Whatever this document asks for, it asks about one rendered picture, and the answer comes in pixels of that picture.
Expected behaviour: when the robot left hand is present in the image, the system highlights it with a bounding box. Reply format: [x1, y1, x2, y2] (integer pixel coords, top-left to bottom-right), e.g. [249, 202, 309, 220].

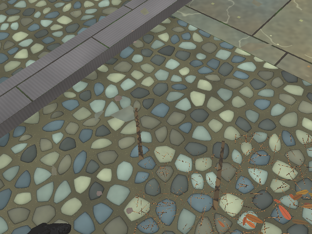
[27, 222, 71, 234]

